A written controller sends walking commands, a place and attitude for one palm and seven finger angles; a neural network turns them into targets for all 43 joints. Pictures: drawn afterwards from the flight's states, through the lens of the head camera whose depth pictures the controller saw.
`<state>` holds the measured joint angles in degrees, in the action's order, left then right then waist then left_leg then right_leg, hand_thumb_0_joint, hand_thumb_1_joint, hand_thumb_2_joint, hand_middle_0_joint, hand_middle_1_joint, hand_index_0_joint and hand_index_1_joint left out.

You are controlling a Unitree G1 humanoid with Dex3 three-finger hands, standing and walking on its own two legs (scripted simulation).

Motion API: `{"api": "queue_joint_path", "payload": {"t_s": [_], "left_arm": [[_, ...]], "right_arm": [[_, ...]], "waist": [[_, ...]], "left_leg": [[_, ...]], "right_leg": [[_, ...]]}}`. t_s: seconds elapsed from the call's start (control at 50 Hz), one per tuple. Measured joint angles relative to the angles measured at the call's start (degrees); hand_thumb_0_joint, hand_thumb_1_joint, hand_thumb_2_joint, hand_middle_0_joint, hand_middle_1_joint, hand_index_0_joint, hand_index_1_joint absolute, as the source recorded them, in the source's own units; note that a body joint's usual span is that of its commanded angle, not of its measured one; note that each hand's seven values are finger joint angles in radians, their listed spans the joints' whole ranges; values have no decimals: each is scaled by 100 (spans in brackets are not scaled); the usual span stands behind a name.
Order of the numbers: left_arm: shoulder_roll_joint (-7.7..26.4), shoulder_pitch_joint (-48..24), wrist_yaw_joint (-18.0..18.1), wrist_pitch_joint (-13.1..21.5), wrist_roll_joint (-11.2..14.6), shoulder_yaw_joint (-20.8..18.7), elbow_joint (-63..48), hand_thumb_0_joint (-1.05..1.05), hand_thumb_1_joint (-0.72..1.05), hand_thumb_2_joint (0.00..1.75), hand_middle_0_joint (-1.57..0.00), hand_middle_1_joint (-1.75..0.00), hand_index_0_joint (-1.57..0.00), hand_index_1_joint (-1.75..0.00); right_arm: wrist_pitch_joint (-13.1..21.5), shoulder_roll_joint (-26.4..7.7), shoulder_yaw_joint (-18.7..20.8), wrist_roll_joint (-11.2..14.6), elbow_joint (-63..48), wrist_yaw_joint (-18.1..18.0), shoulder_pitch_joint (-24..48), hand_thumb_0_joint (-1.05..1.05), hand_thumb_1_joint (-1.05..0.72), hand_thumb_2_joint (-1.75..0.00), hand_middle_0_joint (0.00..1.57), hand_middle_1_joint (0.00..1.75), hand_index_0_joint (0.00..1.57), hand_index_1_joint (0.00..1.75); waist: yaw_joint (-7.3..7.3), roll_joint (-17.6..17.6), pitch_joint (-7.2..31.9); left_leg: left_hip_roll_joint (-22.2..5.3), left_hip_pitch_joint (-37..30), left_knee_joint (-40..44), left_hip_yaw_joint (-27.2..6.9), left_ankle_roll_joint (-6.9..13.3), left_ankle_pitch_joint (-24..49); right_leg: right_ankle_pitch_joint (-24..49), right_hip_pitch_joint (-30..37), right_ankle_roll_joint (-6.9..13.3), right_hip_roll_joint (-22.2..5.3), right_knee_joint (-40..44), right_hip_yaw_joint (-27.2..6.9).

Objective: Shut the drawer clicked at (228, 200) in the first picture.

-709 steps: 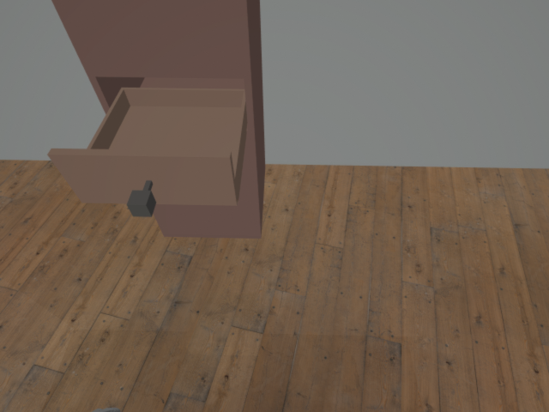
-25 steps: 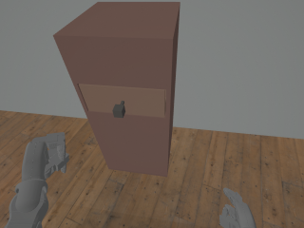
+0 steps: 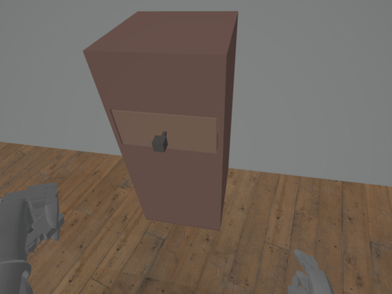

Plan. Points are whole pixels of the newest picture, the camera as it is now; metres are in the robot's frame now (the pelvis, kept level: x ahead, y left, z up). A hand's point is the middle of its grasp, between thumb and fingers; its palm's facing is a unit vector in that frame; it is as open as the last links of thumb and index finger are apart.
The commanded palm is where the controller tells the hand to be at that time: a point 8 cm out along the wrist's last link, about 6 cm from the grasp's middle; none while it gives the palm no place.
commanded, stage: step back with the hand held close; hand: left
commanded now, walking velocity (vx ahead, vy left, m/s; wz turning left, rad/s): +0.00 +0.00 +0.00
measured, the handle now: (161, 139) +0.63 +0.22 -0.08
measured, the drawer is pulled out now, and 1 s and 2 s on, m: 0.00 0.00 0.00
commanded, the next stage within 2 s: stop stepping back and stand still in 1.52 s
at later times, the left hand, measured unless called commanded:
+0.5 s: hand (39, 226) +0.16 +0.26 +0.16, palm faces +0.31 -0.81 -0.50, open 3.3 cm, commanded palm +0.10 +0.31 +0.17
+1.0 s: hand (12, 264) +0.10 +0.26 +0.16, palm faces +0.35 -0.81 -0.46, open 3.3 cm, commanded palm +0.04 +0.31 +0.17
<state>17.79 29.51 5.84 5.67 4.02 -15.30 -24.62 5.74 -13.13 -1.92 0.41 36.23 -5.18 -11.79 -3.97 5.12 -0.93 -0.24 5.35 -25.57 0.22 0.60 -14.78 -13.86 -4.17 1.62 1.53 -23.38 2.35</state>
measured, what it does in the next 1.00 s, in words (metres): shifts its weight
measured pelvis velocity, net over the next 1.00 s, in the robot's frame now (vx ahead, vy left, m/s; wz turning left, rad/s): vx -0.09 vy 0.03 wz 0.01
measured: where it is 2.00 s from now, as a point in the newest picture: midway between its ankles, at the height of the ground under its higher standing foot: outside the picture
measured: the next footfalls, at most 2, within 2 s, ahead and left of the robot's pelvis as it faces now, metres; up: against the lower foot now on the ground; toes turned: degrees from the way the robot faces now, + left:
right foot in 1.06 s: -0.05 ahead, -0.10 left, +0.00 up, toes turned +7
right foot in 1.68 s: -0.29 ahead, -0.12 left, +0.00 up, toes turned -2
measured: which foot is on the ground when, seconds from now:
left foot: down 0.00-1.00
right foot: down 0.00-0.98, up 1.00-1.00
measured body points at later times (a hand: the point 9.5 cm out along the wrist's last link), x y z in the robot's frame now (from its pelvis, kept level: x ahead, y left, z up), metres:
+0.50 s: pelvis -0.03 +0.03 +0.00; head -0.01 +0.02 +0.45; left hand +0.14 +0.30 +0.18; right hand +0.14 -0.22 -0.09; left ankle +0.00 +0.11 -0.74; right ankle +0.00 -0.10 -0.74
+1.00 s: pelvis -0.09 +0.03 -0.02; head -0.07 +0.05 +0.43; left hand +0.08 +0.31 +0.18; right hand +0.07 -0.22 -0.09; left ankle +0.00 +0.11 -0.74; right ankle -0.01 -0.10 -0.74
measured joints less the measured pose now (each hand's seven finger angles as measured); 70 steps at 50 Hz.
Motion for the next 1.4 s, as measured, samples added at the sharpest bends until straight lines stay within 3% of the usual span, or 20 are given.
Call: {"api": "queue_joint_path", "payload": {"t_s": [0.08,0.18,0.3,0.48,0.84,0.96,1.06,1.16,1.22,1.32,1.4], "left_arm": [[50,38,-19,70,-25,-30,-65,2,89,90,-141,-160,-141,-160],[128,234,-9,457,-87,-354,-114,2,88,90,-141,-160,-141,-160],[237,509,-2,574,-98,-329,-242,2,89,90,-141,-160,-141,-160],[490,635,76,640,-119,-466,-504,2,88,90,-141,-160,-141,-160],[341,513,164,913,-342,-574,-781,2,88,90,-141,-160,-141,-160],[392,473,250,1065,-316,-560,-901,2,88,90,-141,-160,-141,-160],[630,420,207,1156,-462,-751,-831,2,88,90,-141,-160,-141,-160],[699,552,159,1264,-342,-1016,-956,2,88,90,-141,-160,-141,-160],[618,567,118,1281,-269,-833,-1033,2,88,90,-141,-160,-141,-160],[677,688,140,1285,-221,-576,-1138,2,88,90,-141,-160,-141,-160],[755,530,162,1318,-226,-715,-1009,2,88,90,-141,-160,-141,-160]], "right_arm": [[47,5,0,-14,1,9,-44,1,-91,-90,20,30,20,30],[-246,-41,100,-43,-138,118,34,1,-90,-90,20,30,20,30],[-523,-126,280,-3,-238,84,80,1,-91,-90,20,30,20,30],[-626,-32,300,33,-375,31,109,1,-91,-90,20,30,20,30],[-274,52,201,-22,-470,46,83,1,-90,-90,20,30,20,30],[-232,-8,245,-62,-324,40,-13,1,-90,-90,20,30,20,30],[-168,64,296,-57,-307,8,-160,1,-90,-90,20,30,20,30],[-53,141,265,-90,-255,75,-11,1,-90,-90,20,30,20,30],[-48,121,282,-71,-193,122,179,1,-90,-90,20,30,20,30],[-196,111,376,-42,-101,120,182,1,-90,-90,20,30,20,30],[-273,113,393,-41,-82,39,198,1,-91,-90,20,30,20,30]], "waist": [[58,-27,18],[287,-37,107],[409,-124,34],[393,-289,-41],[331,-360,-76],[439,-423,-76],[613,-421,-48],[496,-492,-69],[471,-428,-197],[522,-457,-6],[510,-529,40]], "left_leg": [[-28,16,13,10,-6,15],[-50,402,-45,3,13,63],[80,646,119,84,108,253],[201,942,64,147,217,405],[105,1737,-856,90,272,249],[72,1918,-922,33,250,358],[95,2052,-866,-124,292,534],[36,2333,-833,-111,185,731],[-7,2348,-724,-152,133,877],[115,2305,-1140,-202,-7,95],[178,2084,-718,-158,254,797]], "right_leg": [[47,5,6,28,69,-11],[198,-299,-22,50,191,-5],[297,-644,-125,-83,155,-77],[385,-1007,-230,-211,-40,-130],[480,-1634,-216,-132,-627,-52],[615,-1736,-215,-92,-558,-6],[182,-1709,-281,197,-1279,-333],[-236,-1582,-143,340,-1002,-581],[-5,-1620,-139,381,-925,-543],[135,-1563,-158,275,-739,-470],[151,-1620,-253,200,-754,-465]]}}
